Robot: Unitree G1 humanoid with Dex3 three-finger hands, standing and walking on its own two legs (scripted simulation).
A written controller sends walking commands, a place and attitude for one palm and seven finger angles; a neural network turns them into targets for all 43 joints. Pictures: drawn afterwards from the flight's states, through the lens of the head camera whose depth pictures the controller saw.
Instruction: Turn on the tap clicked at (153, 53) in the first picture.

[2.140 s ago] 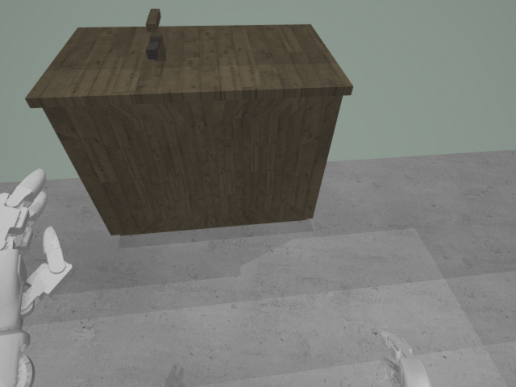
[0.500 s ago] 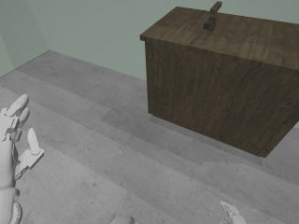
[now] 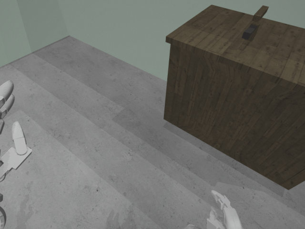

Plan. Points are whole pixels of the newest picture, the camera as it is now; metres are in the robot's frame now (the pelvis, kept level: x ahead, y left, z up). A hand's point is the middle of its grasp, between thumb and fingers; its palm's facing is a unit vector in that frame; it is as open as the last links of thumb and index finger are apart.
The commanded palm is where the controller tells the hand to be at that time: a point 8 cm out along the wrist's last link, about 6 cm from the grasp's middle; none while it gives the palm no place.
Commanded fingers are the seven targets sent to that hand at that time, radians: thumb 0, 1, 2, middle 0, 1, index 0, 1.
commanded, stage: walk to a spot facing it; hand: left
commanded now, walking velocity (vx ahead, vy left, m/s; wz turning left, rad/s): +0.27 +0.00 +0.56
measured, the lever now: (246, 34) +0.86 -0.36 +0.09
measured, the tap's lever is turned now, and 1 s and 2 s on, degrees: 0 0 0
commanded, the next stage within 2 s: turn to face it in 0.28 s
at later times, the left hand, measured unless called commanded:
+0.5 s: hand (23, 122) +0.28 +0.28 +0.18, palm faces +0.59 -0.70 -0.41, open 7.4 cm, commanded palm +0.21 +0.30 +0.18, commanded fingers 0.00 0.90 0.90 -0.20 -0.30 -0.20 -0.30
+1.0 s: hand (85, 103) +0.34 +0.18 +0.17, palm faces +0.36 -0.83 -0.43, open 7.4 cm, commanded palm +0.29 +0.23 +0.18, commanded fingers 0.00 0.90 0.90 -0.20 -0.30 -0.20 -0.30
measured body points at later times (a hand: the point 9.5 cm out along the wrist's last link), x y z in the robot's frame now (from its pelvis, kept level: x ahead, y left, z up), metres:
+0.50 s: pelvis +0.11 -0.01 -0.02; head +0.14 +0.02 +0.43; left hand +0.24 +0.31 +0.20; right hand +0.35 -0.22 -0.07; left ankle +0.15 +0.11 -0.73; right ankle +0.08 -0.14 -0.68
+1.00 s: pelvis +0.13 -0.05 +0.00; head +0.16 -0.06 +0.45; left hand +0.32 +0.22 +0.20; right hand +0.30 -0.30 -0.09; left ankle +0.10 +0.09 -0.68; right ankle +0.17 -0.12 -0.73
